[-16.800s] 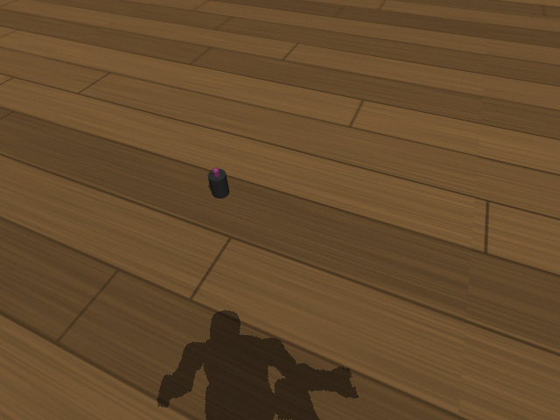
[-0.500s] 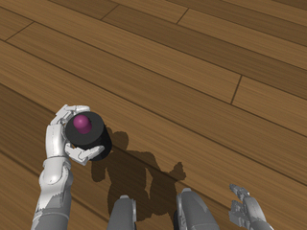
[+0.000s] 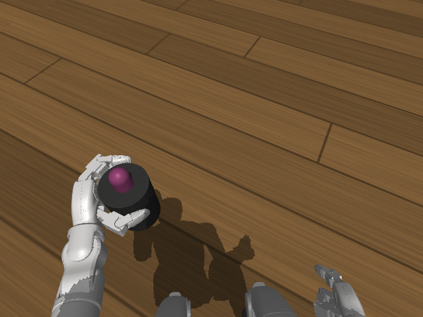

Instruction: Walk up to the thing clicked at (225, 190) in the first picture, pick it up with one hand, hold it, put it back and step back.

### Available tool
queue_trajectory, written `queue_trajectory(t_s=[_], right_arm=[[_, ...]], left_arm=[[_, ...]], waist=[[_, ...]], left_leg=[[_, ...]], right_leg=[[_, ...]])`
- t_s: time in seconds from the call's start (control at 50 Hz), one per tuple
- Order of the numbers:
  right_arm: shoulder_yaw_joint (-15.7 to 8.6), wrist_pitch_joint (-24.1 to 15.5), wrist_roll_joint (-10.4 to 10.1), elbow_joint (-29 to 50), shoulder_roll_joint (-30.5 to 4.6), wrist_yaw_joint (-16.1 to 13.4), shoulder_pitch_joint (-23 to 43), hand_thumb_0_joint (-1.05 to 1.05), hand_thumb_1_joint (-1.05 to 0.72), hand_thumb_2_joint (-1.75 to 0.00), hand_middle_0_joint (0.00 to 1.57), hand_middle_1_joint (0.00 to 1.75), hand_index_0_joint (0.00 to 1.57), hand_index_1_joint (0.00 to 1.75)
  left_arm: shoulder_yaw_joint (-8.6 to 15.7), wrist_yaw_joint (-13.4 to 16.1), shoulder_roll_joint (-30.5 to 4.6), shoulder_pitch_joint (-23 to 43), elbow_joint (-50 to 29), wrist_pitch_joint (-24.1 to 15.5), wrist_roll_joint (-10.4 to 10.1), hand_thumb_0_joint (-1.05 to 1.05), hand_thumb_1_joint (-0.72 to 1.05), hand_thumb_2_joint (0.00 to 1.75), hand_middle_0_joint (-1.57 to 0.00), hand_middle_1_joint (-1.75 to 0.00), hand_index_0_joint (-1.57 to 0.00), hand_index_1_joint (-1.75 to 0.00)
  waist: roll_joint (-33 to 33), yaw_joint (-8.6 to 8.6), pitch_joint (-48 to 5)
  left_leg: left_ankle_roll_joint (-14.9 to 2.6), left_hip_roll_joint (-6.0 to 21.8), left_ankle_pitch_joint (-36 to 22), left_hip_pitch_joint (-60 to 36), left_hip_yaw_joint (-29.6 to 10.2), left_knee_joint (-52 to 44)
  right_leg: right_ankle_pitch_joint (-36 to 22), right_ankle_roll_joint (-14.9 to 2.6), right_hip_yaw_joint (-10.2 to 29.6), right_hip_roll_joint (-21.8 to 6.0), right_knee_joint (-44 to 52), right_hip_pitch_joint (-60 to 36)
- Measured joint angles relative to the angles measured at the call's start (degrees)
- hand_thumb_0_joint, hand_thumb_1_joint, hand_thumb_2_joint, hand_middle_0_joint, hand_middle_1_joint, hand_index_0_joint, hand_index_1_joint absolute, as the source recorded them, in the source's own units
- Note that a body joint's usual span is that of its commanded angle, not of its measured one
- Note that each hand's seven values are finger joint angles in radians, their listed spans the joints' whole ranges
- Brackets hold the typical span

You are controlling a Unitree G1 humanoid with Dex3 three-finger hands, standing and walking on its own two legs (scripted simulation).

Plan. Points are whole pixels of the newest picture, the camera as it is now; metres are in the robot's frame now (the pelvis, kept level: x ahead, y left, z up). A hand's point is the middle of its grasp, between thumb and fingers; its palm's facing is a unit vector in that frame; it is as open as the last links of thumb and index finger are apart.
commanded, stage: lift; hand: left
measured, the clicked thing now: (129, 194) +0.34 +0.16 +0.02
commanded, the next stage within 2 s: hold in 0.34 s
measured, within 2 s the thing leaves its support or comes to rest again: neither
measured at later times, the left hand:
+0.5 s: hand (123, 187) +0.34 +0.17 +0.05, palm faces +0.08 -1.00 -0.02, open 11.9 cm
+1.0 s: hand (123, 187) +0.33 +0.16 +0.07, palm faces +0.08 -1.00 -0.02, open 11.9 cm
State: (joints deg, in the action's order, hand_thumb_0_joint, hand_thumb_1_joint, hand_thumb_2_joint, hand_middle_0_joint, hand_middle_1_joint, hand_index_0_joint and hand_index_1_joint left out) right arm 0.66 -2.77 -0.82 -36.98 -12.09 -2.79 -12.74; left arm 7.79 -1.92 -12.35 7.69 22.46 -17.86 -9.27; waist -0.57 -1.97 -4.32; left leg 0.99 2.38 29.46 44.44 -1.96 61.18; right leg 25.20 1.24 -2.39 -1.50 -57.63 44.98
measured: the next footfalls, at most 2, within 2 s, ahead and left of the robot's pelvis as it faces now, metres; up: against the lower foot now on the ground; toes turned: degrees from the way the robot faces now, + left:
none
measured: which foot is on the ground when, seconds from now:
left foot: down 0.00-1.00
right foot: down 0.00-1.00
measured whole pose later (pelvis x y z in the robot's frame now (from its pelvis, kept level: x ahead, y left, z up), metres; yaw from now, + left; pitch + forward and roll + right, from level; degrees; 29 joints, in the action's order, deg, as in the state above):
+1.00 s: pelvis +0.01 -0.01 +0.03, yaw +0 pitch +6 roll -1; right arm 0.1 -1.4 -0.7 -38.4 -12.5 -2.7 -13.1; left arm 7.8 -4.2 -11.5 6.1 25.2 -19.4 -9.7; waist -0.5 -1.6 -0.9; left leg 1.6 2.5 25.3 29.8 -1.3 49.0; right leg 21.9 0.7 -2.1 -1.3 -47.0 31.1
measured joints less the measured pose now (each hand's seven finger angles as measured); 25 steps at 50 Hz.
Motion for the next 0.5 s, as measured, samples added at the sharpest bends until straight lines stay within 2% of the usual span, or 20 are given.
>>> queue_trajectory(t_s=[0.5], right_arm=[[-0.43, 0.95, 0.22, -1.44, -0.17, -0.14, -0.96, 0.01, -0.92, -0.9, 0.2, 0.3, 0.2, 0.3]], left_arm=[[0.35, -1.61, 0.49, -0.68, 2.06, -1.67, -0.5, -0.03, -0.61, 1.06, -0.58, -0.95, -0.62, -0.98]], waist=[[0.02, -0.01, 2.23]], left_leg=[[0.33, 0.17, -2.13, -9.04, 0.48, -7.39]], right_leg=[[-1.74, -0.29, 0.18, 0.24, 6.6, -8.6]])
